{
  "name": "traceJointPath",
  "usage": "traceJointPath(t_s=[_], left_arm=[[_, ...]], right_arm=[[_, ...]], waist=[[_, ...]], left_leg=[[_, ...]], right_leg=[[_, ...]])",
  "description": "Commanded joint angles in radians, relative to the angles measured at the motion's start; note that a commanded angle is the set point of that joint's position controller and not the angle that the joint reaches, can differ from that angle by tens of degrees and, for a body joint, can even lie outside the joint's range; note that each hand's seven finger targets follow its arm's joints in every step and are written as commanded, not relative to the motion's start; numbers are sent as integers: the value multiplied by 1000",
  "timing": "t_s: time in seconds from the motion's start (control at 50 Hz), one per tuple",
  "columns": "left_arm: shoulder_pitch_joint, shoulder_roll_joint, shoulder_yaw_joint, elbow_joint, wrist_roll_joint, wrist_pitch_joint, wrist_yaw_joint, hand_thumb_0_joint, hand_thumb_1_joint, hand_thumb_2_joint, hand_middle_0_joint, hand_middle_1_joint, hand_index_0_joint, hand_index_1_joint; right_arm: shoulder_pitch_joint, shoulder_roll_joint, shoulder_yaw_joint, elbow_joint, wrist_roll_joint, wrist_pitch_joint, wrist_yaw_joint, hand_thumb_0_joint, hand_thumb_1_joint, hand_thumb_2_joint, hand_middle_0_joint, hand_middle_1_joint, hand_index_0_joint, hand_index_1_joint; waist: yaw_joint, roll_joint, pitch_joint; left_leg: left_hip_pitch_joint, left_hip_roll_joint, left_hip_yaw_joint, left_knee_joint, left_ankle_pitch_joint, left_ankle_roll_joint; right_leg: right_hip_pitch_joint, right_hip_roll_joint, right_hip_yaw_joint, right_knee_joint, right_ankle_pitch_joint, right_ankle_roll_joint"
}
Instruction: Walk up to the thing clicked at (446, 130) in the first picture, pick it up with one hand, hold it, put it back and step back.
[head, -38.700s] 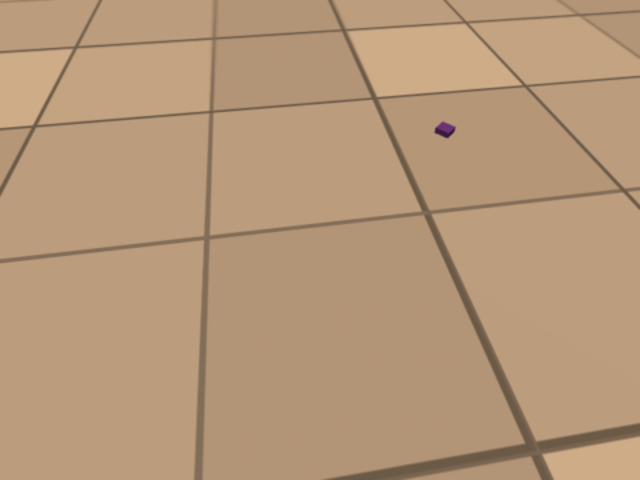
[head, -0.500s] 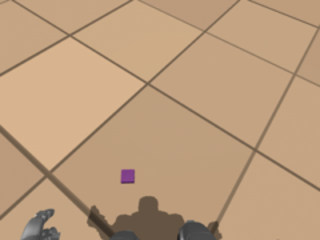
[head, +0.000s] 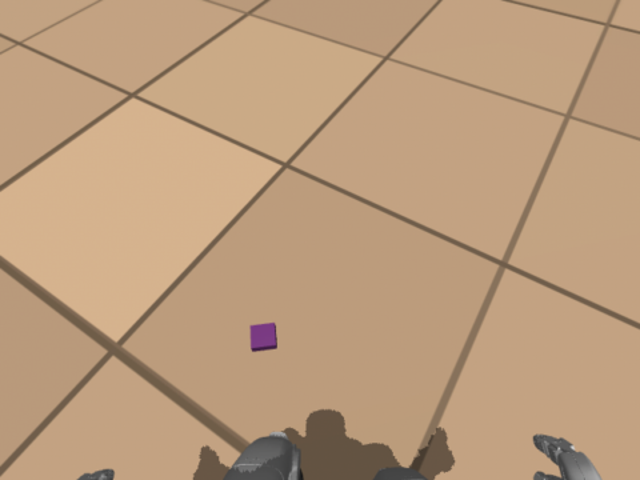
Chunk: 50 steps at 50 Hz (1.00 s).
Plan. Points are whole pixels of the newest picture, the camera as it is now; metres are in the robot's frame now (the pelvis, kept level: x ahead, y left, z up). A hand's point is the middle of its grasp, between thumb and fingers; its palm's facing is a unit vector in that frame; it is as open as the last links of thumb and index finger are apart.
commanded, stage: step back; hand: left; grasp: from above
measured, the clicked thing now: (263, 337) +0.56 +0.20 -0.74
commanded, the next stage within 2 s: none
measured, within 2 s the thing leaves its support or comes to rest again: neither
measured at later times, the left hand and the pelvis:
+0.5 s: hand out of the picture -0.04 +0.28 -0.14, palm faces +0.04 -0.93 -0.37, open 7.4 cm; pelvis -0.14 +0.01 +0.01, yaw +2 degrees
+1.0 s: hand out of the picture -0.22 +0.25 -0.13, palm faces +0.07 -0.90 -0.43, open 7.4 cm; pelvis -0.32 -0.03 -0.01, yaw +6 degrees
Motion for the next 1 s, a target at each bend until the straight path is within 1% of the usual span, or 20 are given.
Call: traceJointPath(t_s=[0.0,0.06,0.12,0.16,0.22,0.24,0.26,0.28,0.34,0.36,0.44,0.52,0.62,0.64,0.66,0.68,0.74,0.88,0.96,0.98], left_arm=[[-137,260,77,-142,7,-37,36,0,900,900,-200,-300,-200,-300],[-85,226,68,-157,9,-32,37,0,900,900,-200,-300,-200,-300],[-8,236,69,-158,12,-26,48,0,900,900,-200,-300,-200,-300],[-6,243,67,-161,6,-17,45,0,900,900,-200,-300,-200,-300],[-45,244,57,-183,-12,1,32,0,900,900,-200,-300,-200,-300],[-13,211,50,-190,-16,3,27,0,900,900,-200,-300,-200,-300],[-59,200,50,-205,-22,-1,32,0,900,900,-200,-300,-200,-300],[-130,230,69,-193,-6,1,45,0,900,900,-200,-300,-200,-300],[-14,207,67,-141,-28,6,42,0,900,900,-200,-300,-200,-300],[5,217,72,-133,-25,4,37,0,900,900,-200,-300,-200,-300],[3,204,73,-142,-11,-1,31,0,900,900,-200,-300,-200,-300],[19,195,68,-132,-14,-4,26,0,900,900,-200,-300,-200,-300],[182,203,75,-39,1,-17,15,0,900,900,-200,-300,-200,-300],[153,265,92,-51,22,-23,13,0,900,900,-200,-300,-200,-300],[94,393,119,-92,13,-16,12,0,900,900,-200,-300,-200,-300],[21,427,119,-133,22,-19,18,0,900,900,-200,-300,-200,-300],[-134,270,81,-155,17,-28,31,0,900,900,-200,-300,-200,-300],[9,261,77,-160,15,-18,51,0,900,900,-200,-300,-200,-300],[-53,259,60,-177,-6,4,41,0,900,900,-200,-300,-200,-300],[-37,225,48,-174,-7,11,38,0,900,900,-200,-300,-200,-300]], right_arm=[[71,-191,-56,-60,11,-31,-10,0,-900,-900,200,300,200,300],[98,-193,-45,-57,2,-39,-17,0,-900,-900,200,300,200,300],[60,-183,-42,-90,-3,-45,-18,0,-900,-900,200,300,200,300],[86,-170,-43,-86,-8,-51,-13,0,-900,-900,200,300,200,300],[178,-184,-64,-50,-25,-63,-9,0,-900,-900,200,300,200,300],[157,-248,-80,-64,-37,-68,-9,0,-900,-900,200,300,200,300],[96,-368,-101,-89,-27,-64,2,0,-900,-900,200,300,200,300],[103,-378,-104,-93,-33,-67,0,0,-900,-900,200,300,200,300],[-13,-265,-66,-104,-32,-69,-16,0,-900,-900,200,300,200,300],[-2,-247,-64,-111,-28,-71,-19,0,-900,-900,200,300,200,300],[60,-237,-67,-115,-27,-66,-22,0,-900,-900,200,300,200,300],[64,-264,-74,-130,-32,-58,-19,0,-900,-900,200,300,200,300],[-3,-267,-72,-150,-12,-30,-11,0,-900,-900,200,300,200,300],[21,-211,-58,-155,-8,-26,-9,0,-900,-900,200,300,200,300],[-53,-179,-55,-184,1,-30,-22,0,-900,-900,200,300,200,300],[-50,-222,-73,-174,-8,-25,-32,0,-900,-900,200,300,200,300],[86,-206,-60,-95,5,-33,-23,0,-900,-900,200,300,200,300],[66,-177,-44,-109,-17,-45,-20,0,-900,-900,200,300,200,300],[196,-178,-58,-48,-24,-50,-10,0,-900,-900,200,300,200,300],[192,-207,-70,-47,-34,-52,-12,0,-900,-900,200,300,200,300]], waist=[[-40,-149,-115],[3,-153,-167],[46,-206,-206],[40,-224,-235],[-17,-158,-250],[-2,-19,-264],[-15,197,-227],[-76,184,-192],[23,78,-167],[19,83,-168],[-30,102,-199],[-40,155,-225],[36,148,-276],[15,-20,-222],[69,-330,-166],[65,-325,-91],[-47,-170,-105],[54,-223,-185],[-10,-179,-239],[-5,-104,-237]], left_leg=[[-1,-89,-134,345,-46,-7],[-30,-83,-95,261,-64,-31],[-36,-15,-60,22,-98,-31],[33,5,-12,-164,-63,-16],[257,25,17,-488,292,11],[354,183,-201,-494,398,66],[275,388,-422,-527,538,212],[144,456,-524,-551,548,306],[226,324,-251,-461,647,229],[241,303,-228,-439,653,220],[382,311,-217,-396,709,254],[368,314,-201,-395,630,250],[140,226,-131,-295,345,122],[-62,124,-103,-179,150,55],[-111,-63,-28,64,-129,-3],[-57,-22,-134,260,-179,-21],[-43,-77,-138,328,-23,-11],[-26,-11,-35,-4,-102,-30],[235,4,60,-451,198,6],[298,88,-73,-499,231,38]], right_leg=[[-69,-276,232,-277,463,-203],[90,-239,164,-217,524,-188],[237,-283,198,-166,612,-205],[251,-271,183,-123,632,-185],[87,-209,129,-21,470,-96],[-81,-123,92,61,268,-42],[-183,52,-21,208,-123,4],[-155,56,112,423,-311,10],[-241,65,173,603,-174,-6],[-240,63,157,608,-146,5],[-270,50,125,504,-174,58],[-167,12,55,259,-163,56],[139,-18,-37,-236,95,-8],[174,-139,187,-278,-1,-43],[-40,-374,476,-381,8,-207],[-227,-484,589,-437,3,-295],[-113,-257,191,-254,320,-159],[174,-299,190,-162,544,-188],[68,-248,140,-36,428,-114],[-45,-208,125,9,280,-70]])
